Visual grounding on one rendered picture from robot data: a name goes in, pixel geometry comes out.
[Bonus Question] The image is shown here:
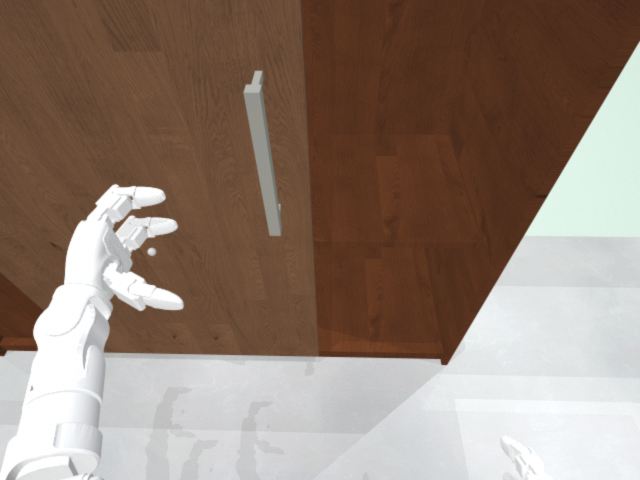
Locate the robot left hand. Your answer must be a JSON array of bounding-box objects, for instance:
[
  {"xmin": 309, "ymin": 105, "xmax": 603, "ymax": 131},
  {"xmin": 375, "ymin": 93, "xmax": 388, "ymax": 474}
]
[{"xmin": 64, "ymin": 184, "xmax": 184, "ymax": 311}]

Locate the robot right hand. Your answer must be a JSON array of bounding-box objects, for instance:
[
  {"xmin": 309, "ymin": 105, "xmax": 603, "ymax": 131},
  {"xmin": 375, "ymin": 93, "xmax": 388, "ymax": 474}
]
[{"xmin": 500, "ymin": 435, "xmax": 554, "ymax": 480}]

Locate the wardrobe door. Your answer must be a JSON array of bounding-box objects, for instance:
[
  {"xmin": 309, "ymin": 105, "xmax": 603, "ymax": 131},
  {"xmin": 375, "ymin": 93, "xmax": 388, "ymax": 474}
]
[
  {"xmin": 0, "ymin": 0, "xmax": 319, "ymax": 356},
  {"xmin": 0, "ymin": 273, "xmax": 44, "ymax": 338}
]

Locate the handle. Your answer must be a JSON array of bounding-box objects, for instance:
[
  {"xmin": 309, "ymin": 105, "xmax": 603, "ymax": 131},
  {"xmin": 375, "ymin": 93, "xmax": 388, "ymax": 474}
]
[{"xmin": 243, "ymin": 71, "xmax": 282, "ymax": 236}]

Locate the robot left forearm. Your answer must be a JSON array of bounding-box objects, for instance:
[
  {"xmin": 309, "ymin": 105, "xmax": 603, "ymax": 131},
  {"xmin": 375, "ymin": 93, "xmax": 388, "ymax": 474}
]
[{"xmin": 0, "ymin": 283, "xmax": 113, "ymax": 480}]

